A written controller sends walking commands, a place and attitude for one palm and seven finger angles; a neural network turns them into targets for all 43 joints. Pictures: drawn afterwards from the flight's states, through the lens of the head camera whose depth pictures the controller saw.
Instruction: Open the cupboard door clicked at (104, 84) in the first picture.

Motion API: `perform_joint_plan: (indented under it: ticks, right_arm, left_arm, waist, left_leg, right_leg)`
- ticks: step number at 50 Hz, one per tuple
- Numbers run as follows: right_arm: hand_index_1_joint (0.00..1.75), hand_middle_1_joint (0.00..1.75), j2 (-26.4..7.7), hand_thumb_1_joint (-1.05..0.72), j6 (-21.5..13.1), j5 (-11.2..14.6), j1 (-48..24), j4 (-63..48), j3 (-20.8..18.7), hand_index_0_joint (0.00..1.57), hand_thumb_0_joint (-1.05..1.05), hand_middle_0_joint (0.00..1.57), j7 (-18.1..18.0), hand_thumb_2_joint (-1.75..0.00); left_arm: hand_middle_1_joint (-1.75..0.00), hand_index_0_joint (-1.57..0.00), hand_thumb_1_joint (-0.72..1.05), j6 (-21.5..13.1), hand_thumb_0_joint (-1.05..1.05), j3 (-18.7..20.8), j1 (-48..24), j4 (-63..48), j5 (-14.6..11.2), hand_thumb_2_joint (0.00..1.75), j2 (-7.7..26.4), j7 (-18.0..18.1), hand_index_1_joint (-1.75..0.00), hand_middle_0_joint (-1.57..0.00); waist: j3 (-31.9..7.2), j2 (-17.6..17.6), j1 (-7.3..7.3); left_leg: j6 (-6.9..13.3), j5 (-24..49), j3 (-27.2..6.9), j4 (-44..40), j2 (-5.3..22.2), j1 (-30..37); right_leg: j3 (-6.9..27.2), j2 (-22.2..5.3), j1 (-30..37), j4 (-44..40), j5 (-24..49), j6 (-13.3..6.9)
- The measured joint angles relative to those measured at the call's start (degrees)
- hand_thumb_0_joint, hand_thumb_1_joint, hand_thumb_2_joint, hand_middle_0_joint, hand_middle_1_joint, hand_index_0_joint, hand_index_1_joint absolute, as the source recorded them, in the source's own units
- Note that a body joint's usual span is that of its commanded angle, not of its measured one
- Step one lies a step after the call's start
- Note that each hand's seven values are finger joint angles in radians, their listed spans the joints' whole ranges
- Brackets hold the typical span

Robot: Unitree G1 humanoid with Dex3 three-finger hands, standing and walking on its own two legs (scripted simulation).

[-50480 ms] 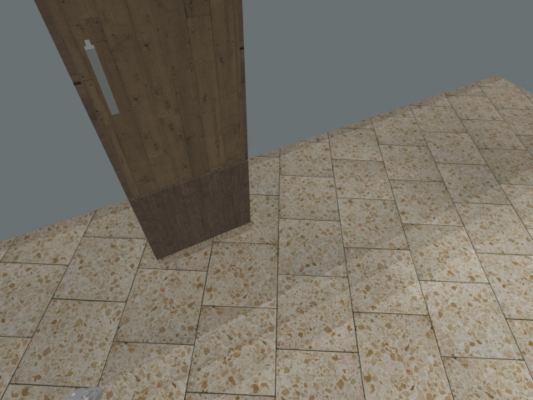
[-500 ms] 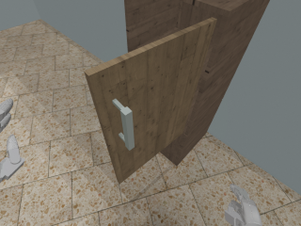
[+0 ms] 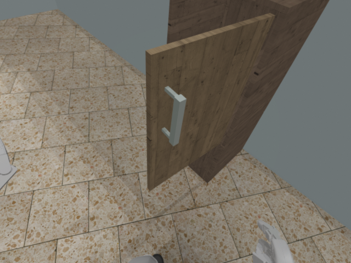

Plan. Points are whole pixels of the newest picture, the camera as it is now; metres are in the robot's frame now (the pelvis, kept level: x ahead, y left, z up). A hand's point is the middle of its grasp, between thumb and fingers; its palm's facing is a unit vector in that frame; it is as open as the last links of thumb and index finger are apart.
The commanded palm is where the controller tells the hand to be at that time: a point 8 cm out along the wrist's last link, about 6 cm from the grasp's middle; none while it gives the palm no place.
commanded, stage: step back with the hand held close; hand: left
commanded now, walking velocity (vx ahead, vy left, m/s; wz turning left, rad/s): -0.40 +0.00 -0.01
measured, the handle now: (171, 117) +0.43 +0.05 +0.09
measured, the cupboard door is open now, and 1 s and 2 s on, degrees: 84 84 84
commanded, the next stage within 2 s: stop stepping back and stand still in 0.14 s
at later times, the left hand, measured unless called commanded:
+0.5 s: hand out of the picture +0.09 +0.29 +0.18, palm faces +0.27 -0.83 -0.48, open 7.4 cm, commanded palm +0.03 +0.34 +0.19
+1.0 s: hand out of the picture -0.02 +0.34 +0.19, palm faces +0.36 -0.78 -0.51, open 7.4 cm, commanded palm -0.07 +0.38 +0.19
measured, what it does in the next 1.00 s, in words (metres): walks backwards: right foot, then right foot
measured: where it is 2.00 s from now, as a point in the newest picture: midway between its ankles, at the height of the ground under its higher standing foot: outside the picture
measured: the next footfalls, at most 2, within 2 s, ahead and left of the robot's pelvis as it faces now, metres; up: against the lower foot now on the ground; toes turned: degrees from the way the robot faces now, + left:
right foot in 0.20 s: -0.13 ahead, -0.13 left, +0.00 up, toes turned -7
right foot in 0.52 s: -0.09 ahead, -0.05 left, +0.00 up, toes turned -10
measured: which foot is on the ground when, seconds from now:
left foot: down 0.00-0.48, up 0.50-0.66, down 0.68-1.00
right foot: up 0.00-0.18, down 0.20-0.30, up 0.32-0.50, down 0.52-0.66, up 0.68-0.94, down 0.96-1.00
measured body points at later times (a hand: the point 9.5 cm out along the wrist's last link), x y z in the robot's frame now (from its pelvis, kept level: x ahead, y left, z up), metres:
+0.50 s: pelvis -0.13 +0.05 +0.01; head -0.13 +0.09 +0.45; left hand +0.07 +0.33 +0.21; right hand -0.01 -0.20 -0.06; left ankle +0.06 +0.06 -0.71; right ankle -0.15 -0.04 -0.72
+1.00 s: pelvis -0.24 +0.10 +0.00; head -0.24 +0.11 +0.44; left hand -0.05 +0.38 +0.22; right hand -0.12 -0.14 -0.10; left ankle -0.19 +0.22 -0.69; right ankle -0.28 -0.01 -0.73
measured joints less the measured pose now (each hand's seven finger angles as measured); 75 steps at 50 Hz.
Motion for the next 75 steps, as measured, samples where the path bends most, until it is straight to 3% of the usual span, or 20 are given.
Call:
perform_joint_plan:
  ticks: [7, 10, 12, 14, 16, 18, 21, 24, 26, 28, 30, 34, 39, 46, 48, 52, 58, 63, 68, 75]
  right_arm:
    - [0.3, 0.3, 0.68, -0.91, -0.7, -0.34, -0.75, -0.79, 1.03, 0.21, 0.02, 0.2, 1.27, -0.9]
    - [0.3, 0.3, 0.5, -0.9, -0.21, -0.28, -3.78, -1.68, 1.87, 0.21, 0.02, 0.2, 1.35, -0.9]
    - [0.3, 0.3, -0.59, -0.91, -0.07, -0.45, -4.94, 0.13, 1.99, 0.21, 0.01, 0.2, 0.83, -0.9]
    - [0.3, 0.3, -0.42, -0.91, 0.49, 0.26, -3.79, 1.06, 2.2, 0.21, 0.01, 0.2, 0.07, -0.9]
    - [0.3, 0.3, -0.34, -0.91, 0.54, 0.65, -3.09, 0.76, 1.76, 0.21, 0.02, 0.2, -0.54, -0.9]
    - [0.3, 0.3, 0.12, -0.91, -0.17, 0.53, -2.66, 0.85, 1.31, 0.21, 0.02, 0.2, -0.31, -0.9]
    - [0.3, 0.3, 0.75, -0.91, -0.05, -0.1, -0.66, 0.27, 1.19, 0.21, 0.02, 0.2, 0.44, -0.9]
    - [0.3, 0.3, 0.3, -0.91, 0.38, -0.44, 2.56, -1.41, 0.48, 0.21, 0.02, 0.2, 0.86, -0.9]
    - [0.3, 0.3, -0.3, -0.91, 0.76, 0.05, 3.6, -2.35, 0.17, 0.21, 0.02, 0.2, 1.07, -0.9]
    - [0.3, 0.3, -1.62, -0.91, 1.82, -0.25, 2.82, 0.14, -0.12, 0.21, 0.02, 0.2, 0.76, -0.9]
    - [0.3, 0.3, -1.43, -0.91, 2.65, -0.41, 3.44, 3.22, -0.26, 0.21, 0.02, 0.2, -0.11, -0.9]
    - [0.3, 0.3, -2.63, -0.91, 0.36, -0.14, 4.85, 3.0, 0.3, 0.21, 0.02, 0.2, -2.23, -0.9]
    - [0.3, 0.3, 1.68, -0.91, -2.1, -0.11, 3.12, 2.39, 0.12, 0.21, 0.02, 0.2, 0.46, -0.9]
    - [0.3, 0.3, 3.61, -0.9, -0.57, -0.76, 7.4, 0.84, 1.94, 0.21, 0.02, 0.2, 0.26, -0.9]
    - [0.3, 0.3, 2.95, -0.9, -0.01, -0.07, 7.05, -0.13, 1.73, 0.21, 0.02, 0.2, -0.08, -0.9]
    - [0.3, 0.3, -1.02, -0.9, 1.1, 0.42, 2.88, 4.95, -0.04, 0.21, 0.02, 0.2, -0.41, -0.9]
    - [0.3, 0.3, -3.72, -0.91, -0.71, 0.37, 2.96, 2.77, -1.15, 0.21, 0.02, 0.2, -2.58, -0.9]
    - [0.3, 0.3, -0.69, -0.91, -2.43, -0.01, -0.73, 1.73, -1.36, 0.2, 0.02, 0.2, -1.5, -0.9]
    - [0.3, 0.3, 1.3, -0.91, -2.62, 0.2, -0.18, -1.77, 1.07, 0.21, 0.02, 0.2, 0.61, -0.9]
    - [0.3, 0.3, -0.71, -0.91, -0.09, 0.88, 0.05, 1.49, 1.03, 0.21, 0.02, 0.2, 0.37, -0.9]
  left_arm:
    - [-0.3, -0.21, 0.89, 0.93, 0.01, -3.0, 1.18, 0.11, -1.64, 0.9, -1.44, -0.46, -0.3, -0.21]
    - [-0.3, -0.21, 0.89, 0.17, 0.01, -1.93, 1.36, -0.81, -2.28, 0.9, 0.55, -1.19, -0.3, -0.21]
    - [-0.3, -0.21, 0.89, -0.35, 0.01, -3.45, 0.3, -0.17, -1.93, 0.9, -0.33, -2.18, -0.3, -0.21]
    - [-0.3, -0.22, 0.89, 0.38, 0.01, -3.93, 0.02, -0.69, -1.74, 0.9, 0.2, -3.09, -0.3, -0.21]
    - [-0.3, -0.22, 0.89, 1.51, 0.01, -3.63, -1.7, -0.59, -1.98, 0.9, 0.79, -3.74, -0.3, -0.21]
    - [-0.3, -0.22, 0.89, 2.09, 0.01, -3.0, -3.03, 0.7, -2.19, 0.9, 1.37, -3.91, -0.3, -0.21]
    - [-0.3, -0.22, 0.89, 3.58, 0.01, -1.85, -0.84, 0.52, -2.16, 0.9, 1.56, -3.2, -0.3, -0.21]
    - [-0.3, -0.22, 0.89, 4.57, 0.01, -1.36, 4.73, -2.15, -1.64, 0.9, 2.2, -2.75, -0.3, -0.21]
    - [-0.3, -0.22, 0.89, 4.92, 0.01, 0.86, 8.66, -6.45, -1.31, 0.9, 4.32, -2.61, -0.3, -0.21]
    - [-0.3, -0.22, 0.89, 4.45, 0.01, 0.89, 8.19, -7.72, -1.02, 0.9, 3.08, -3.08, -0.3, -0.21]
    - [-0.3, -0.22, 0.89, 3.64, 0.01, -0.32, 4.42, -4.58, -0.13, 0.9, 1.62, -2.92, -0.3, -0.21]
    - [-0.3, -0.22, 0.89, 3.76, 0.01, -1.66, -4.63, 1.72, 0.66, 0.9, -3.28, -0.75, -0.3, -0.21]
    - [-0.3, -0.21, 0.89, 2.26, 0.01, 0.2, -4.17, 3.61, 0.76, 0.9, -1.15, -1.36, -0.3, -0.21]
    - [-0.3, -0.21, 0.89, 1.15, 0.01, -1.98, 6.75, -2.41, 0.88, 0.9, 0.78, -1.97, -0.3, -0.21]
    - [-0.3, -0.22, 0.89, 1.59, 0.01, -0.32, 5.87, -2.31, 0.72, 0.9, 3.28, -1.82, -0.3, -0.21]
    - [-0.3, -0.22, 0.89, 1.1, 0.01, -1.05, 1.69, 2.47, 0.24, 0.9, -0.51, -2.1, -0.3, -0.21]
    - [-0.3, -0.22, 0.89, 1.36, 0.01, -2.35, 0.87, 3.31, 0.05, 0.9, -4.73, -0.86, -0.3, -0.21]
    - [-0.3, -0.21, 0.89, 1.03, 0.01, -1.28, -1.58, 2.96, 0.06, 0.9, -2.16, -1.08, -0.3, -0.21]
    - [-0.3, -0.21, 0.89, 0.27, 0.01, 0.55, 3.69, 0.24, -0.08, 0.9, 0.61, -1.36, -0.3, -0.21]
    - [-0.3, -0.22, 0.89, 1.15, 0.01, -2.33, 5.35, 4.71, -0.08, 0.9, -3.01, -1.48, -0.3, -0.21]
  waist:
    - [-5.03, 1.01, 1.18]
    - [-4.1, -2.13, 3.19]
    - [-2.42, 0.02, 3.59]
    - [-2.56, -0.83, 2.68]
    - [-1.5, -1.4, 0.94]
    - [-0.29, -1.99, -0.64]
    - [0.01, -2.36, -2.51]
    - [-1.17, -1.61, -3.18]
    - [-2.29, -4.75, -1.04]
    - [-2.47, -4.39, 1.11]
    - [-4.58, -4.61, 1.6]
    - [-6.9, -3.26, 0.63]
    - [-3.7, -4.62, -2.84]
    - [-5.94, -0.91, -1.8]
    - [-6.12, -2.42, -0.92]
    - [-3.99, 1.17, 0.76]
    - [-2.65, 0.01, -0.23]
    - [0.89, -2.89, -1.12]
    - [1.15, -1.48, -1.27]
    - [-0.14, 1.3, 0.36]
  left_leg:
    - [-3.9, 8.49, 1.72, -14.22, 1.25, 0.59]
    - [-6.77, 2.54, 4.33, -5.21, -0.24, -5.75]
    - [-8.06, -7.03, 0.96, 4.78, 0.33, -7.11]
    - [-7.86, -4.58, -0.89, 5.72, -0.72, -3.92]
    - [-1.96, 2.6, -0.87, 3.08, -1.56, -2.23]
    - [-0.05, 2.98, -1.13, -0.06, -2.19, -0.35]
    - [-5.04, 3.65, -1.73, -8.42, -2.38, 3.26]
    - [-8.56, -4.33, -0.27, -11.49, -2.26, 3.17]
    - [-10.0, -13.19, 0.5, 8.66, -4.28, -5.89]
    - [-9.53, -15.55, -1.91, 30.15, -2.94, -10.74]
    - [-8.09, -17.79, -2.48, 35.62, -0.32, -8.28]
    - [-4.76, -25.56, -4.95, 11.15, 3.89, 7.17]
    - [-5.78, -13.51, -4.66, 8.93, 2.01, 6.1]
    - [-6.94, -11.64, -5.04, 0.94, 4.94, 6.34]
    - [-6.16, -17.44, -3.59, 11.12, 2.98, 0.11]
    - [-6.99, -18.08, -4.88, 32.74, 3.36, -7.08]
    - [-5.99, -10.89, -0.81, 8.08, 3.77, 4.16]
    - [-6.85, -10.04, 0.3, 7.35, 2.01, 5.41]
    - [-8.07, -8.31, 0.19, 3.9, 3.03, 6.51]
    - [-7.32, -17.18, -2.69, 13.88, 0.94, 4.71]
  right_leg:
    - [-5.36, -0.03, 15.6, -24.21, -1.68, -2.45]
    - [-2.49, -3.7, 19.04, -37.17, 6.91, -3.47]
    - [-1.44, -2.48, 18.5, -34.14, 6.69, 0.0]
    - [-1.05, -2.96, 17.88, -30.44, 4.83, 1.82]
    - [-0.89, -2.96, 14.57, -21.76, 1.23, 1.65]
    - [1.23, -1.3, 10.58, -12.64, -3.91, 0.12]
    - [-0.22, 1.05, 7.88, -9.66, -3.88, -1.55]
    - [-5.14, 2.1, 10.64, -20.34, -4.52, -3.63]
    - [-4.41, -1.22, 10.19, -29.29, 0.68, -6.45]
    - [-5.07, -2.53, 6.17, -25.96, 11.7, -5.68]
    - [-6.55, -4.01, 4.9, -24.98, 10.85, -3.53]
    - [-7.91, -5.68, -0.38, -18.48, 1.79, -2.45]
    - [-2.32, -3.67, -8.76, 12.42, 3.97, -0.3]
    - [-9.61, -2.18, 7.97, -20.04, -1.11, -2.39]
    - [-5.92, -3.82, 12.67, -30.5, 2.51, -5.38]
    - [-5.78, -3.78, 11.55, -27.02, 7.99, -2.46]
    - [-5.25, -6.78, 12.55, -22.77, 3.68, 0.48]
    - [-2.07, -5.91, 5.97, -9.78, -1.42, -0.05]
    - [-5.34, -4.59, 7.98, -24.45, 8.32, -0.91]
    - [-4.68, -3.51, 9.89, -29.91, 11.67, -3.48]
